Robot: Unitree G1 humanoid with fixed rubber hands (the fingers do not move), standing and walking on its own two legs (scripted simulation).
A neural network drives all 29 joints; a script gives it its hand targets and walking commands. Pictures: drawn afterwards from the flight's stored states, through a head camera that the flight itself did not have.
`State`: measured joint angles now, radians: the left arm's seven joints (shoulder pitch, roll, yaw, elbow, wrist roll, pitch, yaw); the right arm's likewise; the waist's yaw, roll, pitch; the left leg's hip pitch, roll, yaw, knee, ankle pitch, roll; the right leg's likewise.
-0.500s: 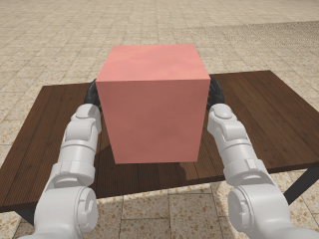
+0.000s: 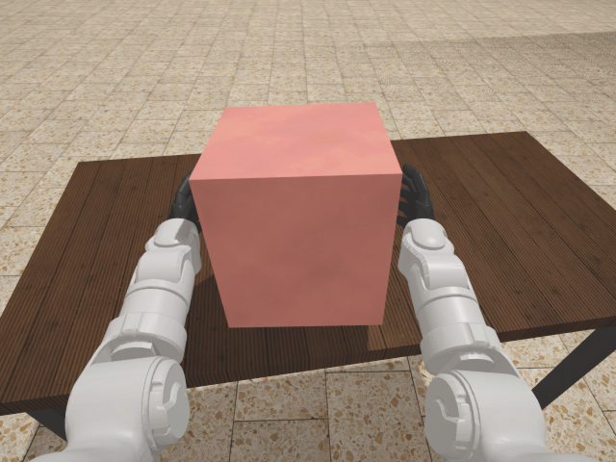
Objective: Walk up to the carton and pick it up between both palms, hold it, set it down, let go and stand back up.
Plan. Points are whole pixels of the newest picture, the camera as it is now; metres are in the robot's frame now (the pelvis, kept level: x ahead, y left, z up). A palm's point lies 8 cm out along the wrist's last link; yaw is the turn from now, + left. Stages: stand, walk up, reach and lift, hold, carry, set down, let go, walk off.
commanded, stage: set down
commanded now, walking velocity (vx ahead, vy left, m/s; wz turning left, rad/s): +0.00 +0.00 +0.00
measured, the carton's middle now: (302, 214) +0.45 +0.01 +0.11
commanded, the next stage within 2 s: none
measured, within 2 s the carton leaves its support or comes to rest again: neither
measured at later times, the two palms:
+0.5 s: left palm (183, 226) +0.43 +0.18 +0.11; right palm (404, 227) +0.41 -0.14 +0.12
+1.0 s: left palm (186, 234) +0.43 +0.17 +0.09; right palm (403, 237) +0.41 -0.14 +0.10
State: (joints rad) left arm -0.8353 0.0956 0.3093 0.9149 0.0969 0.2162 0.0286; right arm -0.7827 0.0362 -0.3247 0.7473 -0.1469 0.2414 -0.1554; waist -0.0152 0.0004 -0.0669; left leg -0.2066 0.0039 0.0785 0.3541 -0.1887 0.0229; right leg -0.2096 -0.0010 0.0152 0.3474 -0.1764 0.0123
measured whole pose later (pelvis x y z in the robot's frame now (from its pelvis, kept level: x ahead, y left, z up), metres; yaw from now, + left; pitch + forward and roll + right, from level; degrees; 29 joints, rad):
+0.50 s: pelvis +0.01 +0.01 +0.00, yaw +0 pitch +3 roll +0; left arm -0.85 0.12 0.32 1.03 0.10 0.11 0.00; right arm -0.75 0.09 -0.39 0.75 -0.24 0.17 -0.15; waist -0.02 0.00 -0.06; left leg -0.21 0.00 0.08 0.35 -0.21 0.02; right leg -0.21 -0.01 0.02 0.35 -0.19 0.02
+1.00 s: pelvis +0.01 +0.01 +0.00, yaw +0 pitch +3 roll +0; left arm -0.85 0.12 0.34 1.10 0.10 0.04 -0.01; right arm -0.71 0.12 -0.42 0.75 -0.29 0.08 -0.14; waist -0.02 0.00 -0.05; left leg -0.21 0.00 0.08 0.36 -0.21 0.02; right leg -0.21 -0.01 0.02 0.35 -0.19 0.02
